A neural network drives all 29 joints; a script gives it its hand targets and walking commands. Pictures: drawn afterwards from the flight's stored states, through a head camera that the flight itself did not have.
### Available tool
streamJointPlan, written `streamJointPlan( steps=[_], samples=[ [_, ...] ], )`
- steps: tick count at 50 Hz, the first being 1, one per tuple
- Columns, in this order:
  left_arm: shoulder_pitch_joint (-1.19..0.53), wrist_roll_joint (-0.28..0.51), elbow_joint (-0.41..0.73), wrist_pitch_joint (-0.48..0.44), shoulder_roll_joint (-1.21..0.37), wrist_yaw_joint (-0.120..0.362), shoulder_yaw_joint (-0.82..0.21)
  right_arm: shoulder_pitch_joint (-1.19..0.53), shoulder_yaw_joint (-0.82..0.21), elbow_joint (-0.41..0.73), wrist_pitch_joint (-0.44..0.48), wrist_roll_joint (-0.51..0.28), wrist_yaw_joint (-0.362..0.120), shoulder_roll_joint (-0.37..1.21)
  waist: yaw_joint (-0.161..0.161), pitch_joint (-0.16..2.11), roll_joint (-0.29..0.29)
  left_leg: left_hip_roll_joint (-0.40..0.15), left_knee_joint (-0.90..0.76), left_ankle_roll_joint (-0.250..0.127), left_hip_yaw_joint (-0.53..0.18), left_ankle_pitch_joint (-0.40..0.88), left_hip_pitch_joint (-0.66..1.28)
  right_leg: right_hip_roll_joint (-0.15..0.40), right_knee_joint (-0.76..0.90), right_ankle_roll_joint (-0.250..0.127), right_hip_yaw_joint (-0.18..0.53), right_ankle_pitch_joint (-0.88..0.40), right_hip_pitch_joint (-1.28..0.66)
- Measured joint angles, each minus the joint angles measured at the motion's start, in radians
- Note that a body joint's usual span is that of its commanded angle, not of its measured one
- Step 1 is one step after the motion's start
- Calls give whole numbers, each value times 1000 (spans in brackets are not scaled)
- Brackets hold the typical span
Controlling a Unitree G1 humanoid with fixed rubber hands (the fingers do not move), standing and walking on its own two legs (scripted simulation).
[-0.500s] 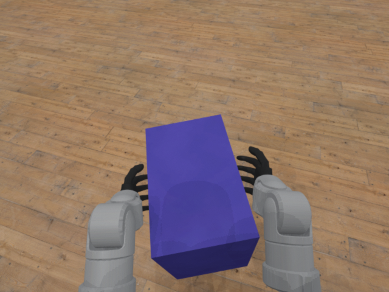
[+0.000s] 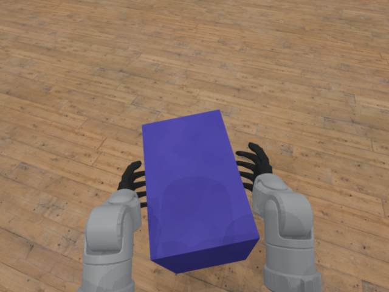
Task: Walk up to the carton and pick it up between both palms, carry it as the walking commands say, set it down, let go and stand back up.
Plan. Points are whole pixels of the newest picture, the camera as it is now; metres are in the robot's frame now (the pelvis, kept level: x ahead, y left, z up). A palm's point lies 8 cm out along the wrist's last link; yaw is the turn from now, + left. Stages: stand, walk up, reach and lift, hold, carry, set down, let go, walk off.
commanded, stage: carry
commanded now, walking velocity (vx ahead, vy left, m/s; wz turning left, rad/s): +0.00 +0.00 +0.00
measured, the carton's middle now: (196, 196) +0.32 -0.01 +0.02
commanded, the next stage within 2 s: none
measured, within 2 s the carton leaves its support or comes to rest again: neither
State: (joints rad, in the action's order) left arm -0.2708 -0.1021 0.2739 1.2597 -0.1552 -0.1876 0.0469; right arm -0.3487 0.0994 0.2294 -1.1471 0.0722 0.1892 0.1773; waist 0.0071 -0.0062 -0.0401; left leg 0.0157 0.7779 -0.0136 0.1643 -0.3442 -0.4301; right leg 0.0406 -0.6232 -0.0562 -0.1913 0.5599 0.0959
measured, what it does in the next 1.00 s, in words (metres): walks ahead: left foot, then right foot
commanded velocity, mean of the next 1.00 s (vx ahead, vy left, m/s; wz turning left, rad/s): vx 0.00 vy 0.00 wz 0.19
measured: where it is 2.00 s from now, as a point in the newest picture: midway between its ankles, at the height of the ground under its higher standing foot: (221, 225)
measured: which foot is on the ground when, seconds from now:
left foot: up 0.00-0.00, down 0.02-0.54, up 0.56-0.76, down 0.78-1.00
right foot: down 0.00-0.04, up 0.06-0.16, down 0.18-0.40, up 0.42-0.52, down 0.54-0.84, up 0.86-0.98, down 1.00-1.00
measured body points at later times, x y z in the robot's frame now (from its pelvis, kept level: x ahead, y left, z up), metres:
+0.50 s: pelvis +0.20 -0.04 +0.00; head +0.22 -0.05 +0.45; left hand +0.49 +0.09 +0.06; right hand +0.52 -0.16 +0.08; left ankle +0.07 +0.09 -0.71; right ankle +0.12 -0.10 -0.68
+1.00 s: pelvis +0.39 -0.08 +0.00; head +0.44 -0.11 +0.45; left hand +0.69 +0.05 +0.07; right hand +0.72 -0.20 +0.07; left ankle +0.34 +0.05 -0.71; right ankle +0.41 -0.17 -0.72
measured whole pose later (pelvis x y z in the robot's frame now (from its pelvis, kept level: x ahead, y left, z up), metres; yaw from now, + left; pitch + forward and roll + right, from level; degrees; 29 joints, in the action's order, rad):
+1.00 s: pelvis +0.39 -0.08 +0.00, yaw +2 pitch +4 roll +2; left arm -0.28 -0.08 0.27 1.27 -0.16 -0.19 0.07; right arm -0.37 0.10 0.23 -1.14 0.09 0.19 0.18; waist 0.02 -0.03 0.04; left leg 0.00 0.67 0.00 0.06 -0.41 -0.30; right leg 0.04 -0.71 0.03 -0.06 0.33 0.42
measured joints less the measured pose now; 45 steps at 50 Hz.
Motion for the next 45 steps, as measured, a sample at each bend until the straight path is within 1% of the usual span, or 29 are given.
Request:
streamJointPlan(
  steps=[1,2,4,5,6,8,9,11,13,15,18,19,21,22,24,25,26,27,28,29,30,32,34,38,39,41,42,43,45],
  samples=[
    [7,1,6,-1,2,1,9,-6,-8,-13,4,4,-1,3,-5,-1,-4,1,-66,-30,24,40,26,4,-71,3,5,7,11],
    [19,4,11,-3,5,3,21,-10,-24,-32,12,8,-1,5,-9,0,-18,3,-75,-52,42,5,54,20,-193,12,23,-26,52],
    [35,11,9,-2,9,1,35,-19,-37,-70,17,18,-6,7,-10,-4,-21,-3,-59,-53,57,-54,96,-2,-430,41,103,-5,149],
    [41,14,2,1,11,-2,33,-15,-39,-81,16,19,-8,6,-11,-2,-15,-5,-63,-46,59,-69,117,-16,-485,46,137,24,191],
    [46,14,-13,4,12,-2,27,-8,-37,-89,10,21,-9,4,-9,5,-8,-4,-76,-40,57,-77,135,-19,-465,41,161,49,220],
    [39,20,-42,12,9,-4,17,-1,-24,-85,-13,27,-9,2,-2,12,18,-7,-95,-21,46,-90,163,-6,-241,31,181,4,235],
    [32,22,-51,13,7,-2,15,0,-18,-75,-23,28,-6,1,0,7,34,-14,-88,-17,42,-101,174,0,-129,32,174,-84,221],
    [27,19,-80,5,7,3,5,8,-10,-73,-21,25,0,-3,13,11,90,-52,-57,-4,18,-75,174,-27,-86,25,134,-110,184],
    [18,13,-89,8,5,9,3,15,-8,-66,-24,19,6,-5,12,26,92,-54,-41,14,-9,-85,162,-33,-63,15,124,-97,169],
    [1,8,-89,7,1,10,2,16,1,-49,-21,16,6,-6,14,33,68,-46,-27,26,-32,-113,143,-27,-45,9,111,-82,152],
    [-6,-6,-75,-2,-1,12,1,-3,17,-50,-4,11,1,1,14,39,31,-40,-72,19,-32,-58,129,-24,-38,3,102,-51,126],
    [-1,-6,-69,-4,0,9,3,-8,15,-61,4,11,-1,3,11,46,14,-37,-92,17,-26,-77,143,-20,-46,2,106,-38,122],
    [21,-9,-65,-16,6,8,10,-20,6,-103,27,15,-9,7,9,63,0,-36,-139,10,-15,-28,186,-12,-162,11,108,-62,168],
    [30,-8,-61,-21,8,8,17,-30,1,-124,37,21,-13,11,9,62,9,-42,-143,10,-13,-71,208,-14,-260,30,107,-110,208],
    [51,2,-31,-16,13,2,15,-28,-16,-111,31,16,-9,11,-3,59,45,-65,-154,27,-6,-148,255,-38,-366,48,105,-21,280],
    [53,10,-21,-14,13,-2,14,-23,-23,-95,25,18,-9,9,-8,56,58,-71,-161,36,-5,-170,276,-44,-338,56,104,20,304],
    [45,12,-24,-16,10,1,17,-20,-23,-83,21,25,-10,8,-11,50,68,-74,-156,40,-9,-184,291,-46,-250,61,103,7,314],
    [32,15,-33,-17,7,2,18,-18,-20,-67,14,29,-6,7,-14,43,73,-76,-126,41,-11,-195,297,-43,-144,55,94,-88,311],
    [19,18,-57,-23,4,4,12,-10,-10,-58,15,33,-6,4,-10,36,95,-95,-57,43,-23,-195,280,-49,-124,12,68,-136,290],
    [11,19,-81,-26,3,2,4,1,-3,-51,14,31,-2,0,-8,35,110,-106,37,48,-42,-162,243,-54,-120,-16,48,-127,272],
    [5,13,-101,-31,1,8,-4,10,2,-49,13,29,0,-3,-7,32,110,-95,117,47,-64,-178,206,-53,-116,-31,38,-111,253],
    [-4,-4,-143,-43,-1,20,-4,13,14,-81,29,31,-5,-5,-3,24,88,-56,224,32,-98,-227,137,-45,-87,-38,28,-94,207],
    [2,-6,-132,-38,1,14,-9,14,13,-85,34,23,-3,-5,-5,13,69,-32,202,18,-106,-223,73,-46,-40,-38,27,-93,166],
    [19,-1,-62,-48,5,4,-12,2,4,-52,53,6,-3,0,-14,-21,42,-20,-23,-10,-82,-25,5,-58,0,-38,27,-69,100],
    [24,2,-38,-44,6,-4,-13,-1,1,-42,54,2,-4,1,-15,-29,38,-18,-86,-17,-69,53,10,-57,-27,-36,23,-55,93],
    [41,12,-1,-36,10,-12,-4,1,-23,-40,61,-1,-4,0,-19,-30,8,-9,-100,-17,-46,20,49,-27,-163,-11,29,-86,127],
    [43,19,14,-25,11,-17,4,-3,-30,-42,58,1,-5,2,-14,-29,3,-7,-100,-15,-43,-4,64,-25,-274,22,51,-117,169],
    [38,24,17,-16,10,-20,11,-10,-28,-42,52,4,-5,4,-10,-30,9,-8,-97,-12,-46,-23,76,-36,-384,50,82,-78,215],
    [26,24,6,-3,8,-21,11,-11,-19,-42,40,14,-12,5,-2,-21,28,-7,-111,-6,-60,-41,99,-46,-475,74,127,1,290]
  ],
)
